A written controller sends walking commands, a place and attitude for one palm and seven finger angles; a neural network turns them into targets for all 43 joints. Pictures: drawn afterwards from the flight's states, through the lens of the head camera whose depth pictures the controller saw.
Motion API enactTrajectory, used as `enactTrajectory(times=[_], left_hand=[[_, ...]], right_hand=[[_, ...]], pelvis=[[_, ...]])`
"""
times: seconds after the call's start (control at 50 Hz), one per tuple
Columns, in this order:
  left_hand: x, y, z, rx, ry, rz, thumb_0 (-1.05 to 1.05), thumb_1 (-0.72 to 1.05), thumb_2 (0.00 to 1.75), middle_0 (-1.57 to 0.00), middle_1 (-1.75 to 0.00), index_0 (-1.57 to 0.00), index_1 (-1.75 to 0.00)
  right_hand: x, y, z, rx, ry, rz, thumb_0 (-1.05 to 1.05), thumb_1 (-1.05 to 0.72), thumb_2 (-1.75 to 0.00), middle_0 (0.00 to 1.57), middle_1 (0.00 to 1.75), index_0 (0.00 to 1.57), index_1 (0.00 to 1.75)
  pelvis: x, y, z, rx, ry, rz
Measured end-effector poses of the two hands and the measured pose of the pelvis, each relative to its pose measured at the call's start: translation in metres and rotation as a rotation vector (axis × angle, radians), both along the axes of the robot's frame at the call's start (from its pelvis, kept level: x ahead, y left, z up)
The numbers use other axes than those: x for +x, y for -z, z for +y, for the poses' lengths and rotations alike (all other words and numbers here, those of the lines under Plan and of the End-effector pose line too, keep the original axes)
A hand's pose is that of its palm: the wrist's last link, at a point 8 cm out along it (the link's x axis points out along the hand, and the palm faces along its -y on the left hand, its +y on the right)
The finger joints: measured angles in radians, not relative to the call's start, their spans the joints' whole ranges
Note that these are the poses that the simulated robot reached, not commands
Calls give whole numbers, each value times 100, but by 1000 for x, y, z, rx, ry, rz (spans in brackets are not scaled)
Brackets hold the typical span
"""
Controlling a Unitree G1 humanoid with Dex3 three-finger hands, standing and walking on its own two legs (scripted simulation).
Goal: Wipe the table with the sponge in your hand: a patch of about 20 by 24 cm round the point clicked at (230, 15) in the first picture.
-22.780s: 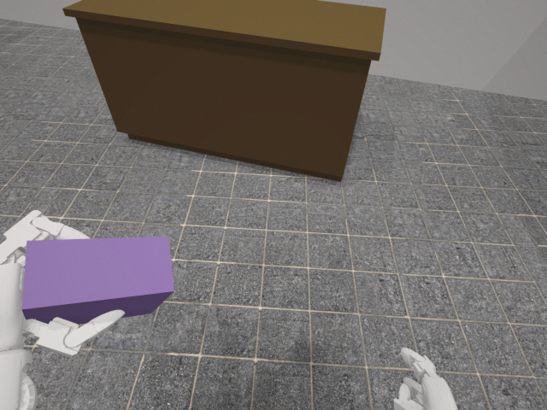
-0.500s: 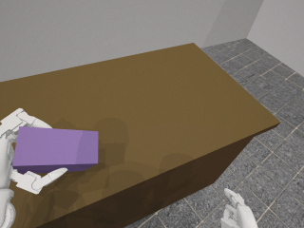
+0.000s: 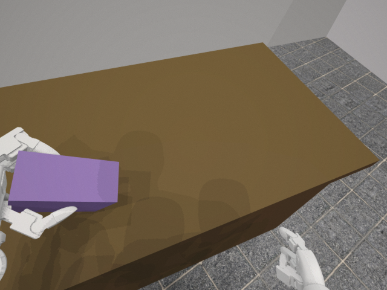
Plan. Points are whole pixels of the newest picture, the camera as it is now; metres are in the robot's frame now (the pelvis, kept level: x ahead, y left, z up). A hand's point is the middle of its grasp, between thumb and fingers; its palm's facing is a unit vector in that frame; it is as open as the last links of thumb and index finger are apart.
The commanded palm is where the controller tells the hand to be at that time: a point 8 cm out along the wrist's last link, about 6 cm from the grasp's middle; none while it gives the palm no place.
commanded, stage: shuffle to correct the standing spot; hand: left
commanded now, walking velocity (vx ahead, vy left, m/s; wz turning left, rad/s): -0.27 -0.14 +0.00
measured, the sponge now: (79, 187) +0.25 +0.21 +0.11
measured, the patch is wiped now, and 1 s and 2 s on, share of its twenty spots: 0.00 0.00 0.00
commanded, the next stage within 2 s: come to a stop and stand still in 0.14 s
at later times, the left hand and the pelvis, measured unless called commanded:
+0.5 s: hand (73, 239) +0.16 +0.17 +0.17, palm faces +0.30 -0.87 -0.38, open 10.3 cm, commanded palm +0.10 +0.23 +0.18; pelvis -0.06 -0.05 +0.00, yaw -1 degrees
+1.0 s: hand (2, 284) +0.11 +0.22 +0.17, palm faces +0.37 -0.85 -0.37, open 10.3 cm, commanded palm +0.05 +0.26 +0.18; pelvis -0.11 -0.01 +0.00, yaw -1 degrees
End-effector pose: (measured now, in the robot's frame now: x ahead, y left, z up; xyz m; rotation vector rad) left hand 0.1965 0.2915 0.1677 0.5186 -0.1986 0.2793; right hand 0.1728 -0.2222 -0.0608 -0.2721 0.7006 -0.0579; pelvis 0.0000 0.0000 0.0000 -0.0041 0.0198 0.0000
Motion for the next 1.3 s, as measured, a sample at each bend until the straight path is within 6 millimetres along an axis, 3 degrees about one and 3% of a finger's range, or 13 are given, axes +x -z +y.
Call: enactTrajectory(times=[0.06, 0.12, 0.24, 0.36, 0.46, 0.54, 0.6, 0.72, 0.82, 1.02, 1.22, 1.3], left_hand=[[-10, -28, -4, 54, -3, -92, -1, -52, 102, -71, -132, -73, -131], [-21, -41, -14, 66, 8, -137, -1, -52, 102, -71, -132, -73, -131], [-37, -18, -30, -15, -27, -37, -1, -52, 102, -71, -132, -73, -131], [-57, 7, -59, -94, -19, 30, -1, -52, 102, -71, -132, -73, -131], [-69, -4, -78, -88, 33, -28, -1, -52, 102, -71, -132, -74, -131], [-74, -18, -74, -46, 44, -88, -1, -52, 102, -71, -132, -74, -131], [-81, -16, -63, -32, 20, -71, -1, -52, 102, -71, -132, -74, -131], [-108, 4, -45, -38, -22, 44, -1, -52, 102, -71, -132, -74, -131], [-124, 4, -41, -78, -15, -1, -1, -52, 102, -71, -132, -74, -131], [-126, -16, -28, -55, -16, -118, -1, -52, 102, -71, -131, -74, -131], [-121, 1, -31, -74, -3, -43, -1, -52, 102, -71, -131, -74, -131], [-100, -46, -13, 151, 21, -226, -1, -53, 102, -71, -131, -74, -130]], right_hand=[[6, -1, 6, 24, -25, -33, 2, -91, -90, 20, 30, 21, 30], [8, -1, 10, 58, -37, -56, 2, -91, -90, 20, 30, 21, 30], [-6, 2, 3, 109, -25, -63, 2, -91, -90, 20, 30, 21, 30], [-39, 5, -30, 76, 8, -60, 2, -90, -90, 20, 30, 21, 30], [-74, 7, -63, 8, 81, -28, 2, -90, -90, 20, 30, 21, 30], [-100, 9, -81, -27, 140, -10, 2, -91, -90, 20, 30, 21, 30], [-118, 11, -86, -33, 173, 12, 2, -91, -90, 20, 30, 20, 29], [-143, 13, -73, -16, 189, 11, 2, -91, -90, 20, 30, 20, 29], [-149, 12, -49, -8, 128, 7, 2, -91, -90, 20, 30, 20, 29], [-133, 5, -9, 71, 63, -80, 2, -90, -90, 20, 30, 21, 30], [-133, 8, -14, 39, 52, -30, 2, -90, -90, 20, 30, 21, 30], [-135, 14, -15, 11, -20, 10, 2, -91, -90, 20, 30, 21, 30]], pelvis=[[-4, 0, -1, 1, 1, -1], [-9, -1, -5, 3, 4, -4], [-26, -2, -23, 4, 18, -13], [-49, 3, -44, 3, 25, -17], [-60, 4, -51, 15, 32, -17], [-67, 4, -49, 12, 12, 0], [-75, 3, -45, 18, 1, -2], [-89, 1, -33, 22, 20, -39], [-99, -1, -24, 12, 16, -60], [-111, 0, -14, 14, 20, -89], [-108, 0, -14, 10, 22, -78], [-109, 5, -21, 16, -22, -59]])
